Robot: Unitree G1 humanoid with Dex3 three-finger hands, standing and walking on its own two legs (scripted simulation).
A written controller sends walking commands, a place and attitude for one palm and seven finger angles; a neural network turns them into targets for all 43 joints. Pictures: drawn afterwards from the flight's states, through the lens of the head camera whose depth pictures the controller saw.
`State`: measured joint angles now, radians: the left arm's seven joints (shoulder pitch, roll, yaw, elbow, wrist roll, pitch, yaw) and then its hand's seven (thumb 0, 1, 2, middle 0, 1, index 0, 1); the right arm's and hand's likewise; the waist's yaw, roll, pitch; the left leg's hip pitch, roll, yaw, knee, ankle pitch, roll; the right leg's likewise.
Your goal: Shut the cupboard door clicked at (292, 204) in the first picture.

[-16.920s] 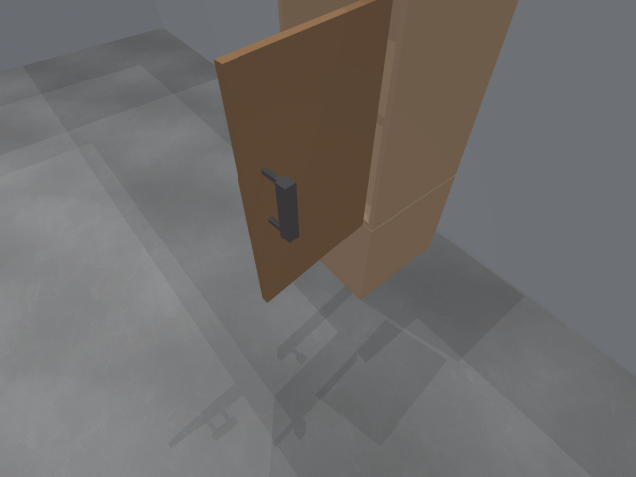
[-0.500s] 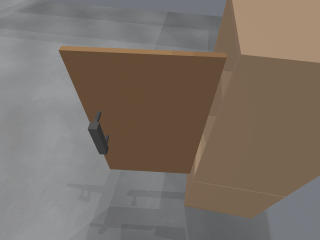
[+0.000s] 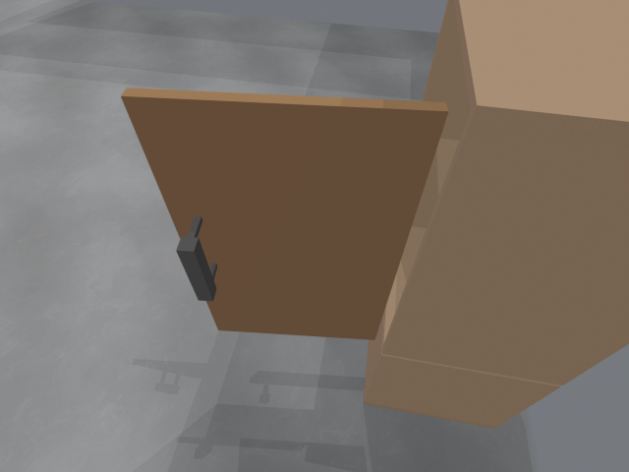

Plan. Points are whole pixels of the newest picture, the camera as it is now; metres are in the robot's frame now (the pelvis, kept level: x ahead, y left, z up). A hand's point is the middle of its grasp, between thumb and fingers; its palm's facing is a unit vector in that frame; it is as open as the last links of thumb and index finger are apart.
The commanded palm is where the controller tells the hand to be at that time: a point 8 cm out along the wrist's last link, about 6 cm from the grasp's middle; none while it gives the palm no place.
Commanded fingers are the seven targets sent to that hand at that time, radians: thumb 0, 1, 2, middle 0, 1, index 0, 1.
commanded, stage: raise the hand and make a fist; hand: left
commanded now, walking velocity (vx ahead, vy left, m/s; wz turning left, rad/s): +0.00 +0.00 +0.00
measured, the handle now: (202, 259) +0.42 +0.21 -0.02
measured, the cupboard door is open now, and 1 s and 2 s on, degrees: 97 97 97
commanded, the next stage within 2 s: bring the fist close to the handle in 1.94 s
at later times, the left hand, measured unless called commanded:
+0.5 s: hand out of the picture +0.11 +0.17 -0.08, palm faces +0.05 -1.00 -0.01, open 5.9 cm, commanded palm +0.11 +0.22 -0.06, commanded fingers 0.00 0.90 0.90 -0.64 -0.78 -0.64 -0.78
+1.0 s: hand (159, 460) +0.14 +0.20 -0.04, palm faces +0.01 -1.00 -0.04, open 3.6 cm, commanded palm +0.11 +0.25 -0.04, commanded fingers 0.00 0.90 0.90 -1.10 -1.28 -1.10 -1.28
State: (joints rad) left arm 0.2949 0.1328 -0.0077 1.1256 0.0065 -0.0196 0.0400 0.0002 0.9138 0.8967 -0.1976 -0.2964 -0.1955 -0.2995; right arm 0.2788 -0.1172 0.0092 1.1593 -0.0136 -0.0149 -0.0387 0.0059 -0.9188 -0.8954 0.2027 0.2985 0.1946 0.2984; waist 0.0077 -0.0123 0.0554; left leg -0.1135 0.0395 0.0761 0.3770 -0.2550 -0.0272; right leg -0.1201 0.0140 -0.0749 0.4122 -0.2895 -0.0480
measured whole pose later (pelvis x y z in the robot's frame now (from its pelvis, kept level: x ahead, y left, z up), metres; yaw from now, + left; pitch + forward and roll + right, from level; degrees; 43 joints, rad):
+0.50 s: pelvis -0.08 +0.00 -0.11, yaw +2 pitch +13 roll +0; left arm 0.46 0.17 0.02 0.04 -0.18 -0.47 -0.17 0.01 0.91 0.90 -0.47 -0.59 -0.47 -0.59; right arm 0.12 -0.25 -0.06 0.44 0.02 -0.22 -0.01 0.01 -0.91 -0.90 0.20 0.30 0.19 0.30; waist 0.04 -0.03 -0.12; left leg -0.94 0.04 0.01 1.22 -0.52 -0.01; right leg -0.91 -0.03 -0.11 1.23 -0.55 -0.06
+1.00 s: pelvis -0.07 +0.03 -0.10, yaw +1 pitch +15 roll -2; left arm 0.46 0.21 0.07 -0.12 -0.23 -0.40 -0.16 0.01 0.91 0.90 -0.92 -1.09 -0.92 -1.09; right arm 0.29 -0.25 -0.02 0.52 0.01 -0.20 -0.05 0.01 -0.90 -0.90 0.21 0.30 0.20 0.30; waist -0.01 0.03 -0.13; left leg -0.94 0.03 0.01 1.19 -0.51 0.02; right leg -0.89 -0.03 -0.11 1.15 -0.52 -0.02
